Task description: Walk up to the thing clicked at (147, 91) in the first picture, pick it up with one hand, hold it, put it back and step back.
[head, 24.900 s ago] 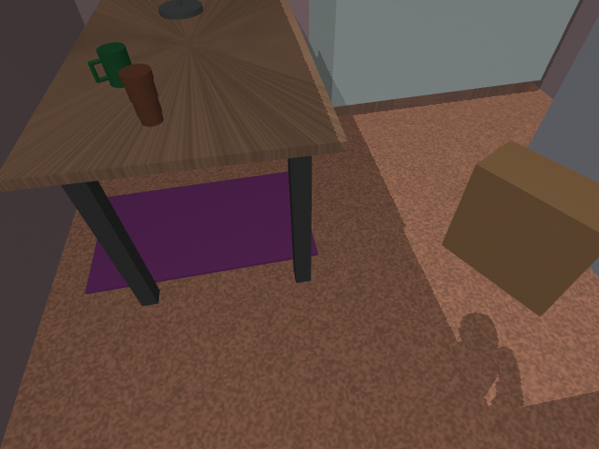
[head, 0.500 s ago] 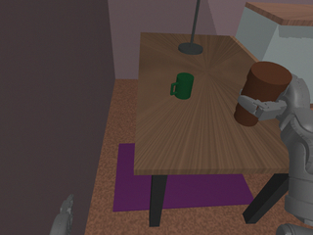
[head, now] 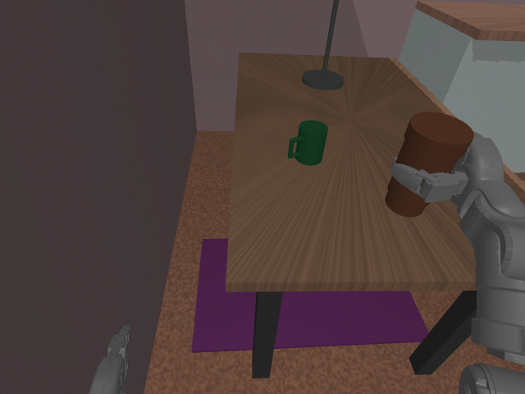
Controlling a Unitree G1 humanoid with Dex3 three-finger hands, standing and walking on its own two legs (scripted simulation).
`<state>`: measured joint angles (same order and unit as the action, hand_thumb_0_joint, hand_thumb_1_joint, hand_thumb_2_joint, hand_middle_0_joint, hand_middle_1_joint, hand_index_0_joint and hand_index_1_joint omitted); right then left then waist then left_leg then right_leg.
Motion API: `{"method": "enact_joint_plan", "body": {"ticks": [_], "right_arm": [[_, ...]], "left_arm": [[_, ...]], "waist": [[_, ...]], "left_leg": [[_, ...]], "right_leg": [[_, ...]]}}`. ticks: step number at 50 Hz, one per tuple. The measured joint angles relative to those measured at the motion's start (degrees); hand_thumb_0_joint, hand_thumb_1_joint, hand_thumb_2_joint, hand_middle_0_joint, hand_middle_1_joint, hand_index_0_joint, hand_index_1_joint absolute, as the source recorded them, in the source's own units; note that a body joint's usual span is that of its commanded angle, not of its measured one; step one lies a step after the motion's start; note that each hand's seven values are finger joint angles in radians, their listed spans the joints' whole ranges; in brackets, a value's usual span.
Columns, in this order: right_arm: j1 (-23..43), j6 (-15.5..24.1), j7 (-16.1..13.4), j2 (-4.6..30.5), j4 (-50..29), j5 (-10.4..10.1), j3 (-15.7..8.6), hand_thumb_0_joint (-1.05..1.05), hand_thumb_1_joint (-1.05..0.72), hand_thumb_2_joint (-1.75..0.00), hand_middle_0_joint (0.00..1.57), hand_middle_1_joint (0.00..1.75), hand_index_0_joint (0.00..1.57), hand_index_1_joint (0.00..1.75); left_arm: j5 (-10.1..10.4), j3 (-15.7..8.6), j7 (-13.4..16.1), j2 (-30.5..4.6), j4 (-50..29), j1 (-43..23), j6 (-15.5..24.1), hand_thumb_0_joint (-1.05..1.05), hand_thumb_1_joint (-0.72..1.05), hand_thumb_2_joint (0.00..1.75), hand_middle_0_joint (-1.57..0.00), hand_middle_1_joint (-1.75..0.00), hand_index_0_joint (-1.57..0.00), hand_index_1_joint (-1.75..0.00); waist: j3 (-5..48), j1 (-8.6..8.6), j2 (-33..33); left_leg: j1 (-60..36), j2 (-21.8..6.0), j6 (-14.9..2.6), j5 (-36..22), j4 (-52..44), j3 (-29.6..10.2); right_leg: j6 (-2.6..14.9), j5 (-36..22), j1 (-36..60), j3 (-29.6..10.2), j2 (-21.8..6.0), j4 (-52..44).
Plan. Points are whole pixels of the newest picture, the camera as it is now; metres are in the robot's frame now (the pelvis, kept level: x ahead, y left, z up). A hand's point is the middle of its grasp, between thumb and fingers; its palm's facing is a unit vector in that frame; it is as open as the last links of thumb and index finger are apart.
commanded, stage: crouch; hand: right
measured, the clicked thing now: (420, 169) +0.36 -0.17 +0.22
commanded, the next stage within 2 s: lower in 1.22 s
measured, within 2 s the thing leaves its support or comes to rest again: neither
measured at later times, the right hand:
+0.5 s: hand (397, 165) +0.46 -0.19 +0.16, palm faces +0.15 +0.99 +0.02, open 9.6 cm
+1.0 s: hand (393, 168) +0.50 -0.20 +0.13, palm faces +0.13 +0.99 +0.03, open 9.6 cm
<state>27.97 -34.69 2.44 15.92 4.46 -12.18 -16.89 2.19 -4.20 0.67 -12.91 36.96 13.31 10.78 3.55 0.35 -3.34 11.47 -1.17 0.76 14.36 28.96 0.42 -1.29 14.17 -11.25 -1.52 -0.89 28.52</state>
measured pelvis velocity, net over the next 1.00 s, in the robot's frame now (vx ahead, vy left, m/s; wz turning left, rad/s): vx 0.02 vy -0.01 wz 0.04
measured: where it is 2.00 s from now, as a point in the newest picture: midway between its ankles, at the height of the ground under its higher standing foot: outside the picture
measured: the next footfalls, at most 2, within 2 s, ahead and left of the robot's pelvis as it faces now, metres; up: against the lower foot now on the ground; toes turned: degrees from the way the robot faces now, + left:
none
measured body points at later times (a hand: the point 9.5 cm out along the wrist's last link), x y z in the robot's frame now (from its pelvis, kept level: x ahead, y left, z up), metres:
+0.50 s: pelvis -0.01 +0.00 -0.01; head +0.01 +0.00 +0.44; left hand +0.13 +0.26 -0.08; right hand +0.44 -0.24 +0.17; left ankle +0.02 +0.13 -0.74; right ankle +0.02 -0.14 -0.74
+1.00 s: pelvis +0.02 -0.01 -0.01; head +0.06 -0.02 +0.44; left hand +0.16 +0.26 -0.07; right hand +0.48 -0.26 +0.13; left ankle +0.02 +0.13 -0.74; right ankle +0.02 -0.14 -0.74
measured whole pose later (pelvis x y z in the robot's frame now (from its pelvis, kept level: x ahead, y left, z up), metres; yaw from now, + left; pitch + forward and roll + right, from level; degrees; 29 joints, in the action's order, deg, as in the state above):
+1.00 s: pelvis +0.02 -0.01 -0.01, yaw +3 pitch +9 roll +1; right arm 46.8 7.9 6.6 25.8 58.0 -6.9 -21.4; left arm 0.5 -1.0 2.5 -12.7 28.1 14.5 8.8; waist 4.8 5.9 0.5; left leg 27.5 0.2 1.2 16.5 34.9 -1.6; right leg -0.9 18.5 -27.3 0.4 -2.2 36.7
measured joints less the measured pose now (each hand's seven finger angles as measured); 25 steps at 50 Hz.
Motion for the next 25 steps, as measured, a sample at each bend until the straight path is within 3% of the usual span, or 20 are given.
{"method": "enact_joint_plan", "body": {"ticks": [5,15,25], "right_arm": [[2.5,4.3,-0.4,0.5,9.1,1.1,-0.4,-0.01,0.39,-1.13,0.76,1.09,0.76,1.1],[11.2,19.3,-0.6,3.3,28.0,4.0,-1.5,-0.01,0.39,-1.14,0.76,1.09,0.76,1.11],[17.2,30.9,1.1,7.1,43.8,5.2,-3.6,-0.01,0.39,-1.14,0.75,1.1,0.75,1.12]], "left_arm": [[-0.4,0.1,0.1,0.5,1.2,-0.7,1.6,-0.01,-0.53,0.05,-0.05,-0.04,-0.05,-0.04],[-1.5,0.0,1.4,0.2,1.1,-0.2,4.9,-0.01,-0.53,0.06,-0.05,-0.04,-0.05,-0.04],[-1.8,1.8,1.7,0.4,-2.3,0.4,3.9,-0.01,-0.53,0.05,-0.05,-0.04,-0.05,-0.04]], "waist": [[-0.6,0.75,0.7],[-1.8,2.6,2.4],[-1.2,4.35,2.9]], "left_leg": [[1.8,0.1,-0.06,-0.2,0.8,-0.1],[7.0,0.6,-0.09,-0.3,3.1,-0.9],[11.2,1.0,0.02,-0.4,3.9,-1.9]], "right_leg": [[-0.05,-0.2,-1.7,0.1,-0.1,0.7],[-0.16,0.2,-6.6,0.8,-0.5,3.2],[-0.05,0.7,-10.6,1.8,-1.0,4.5]]}}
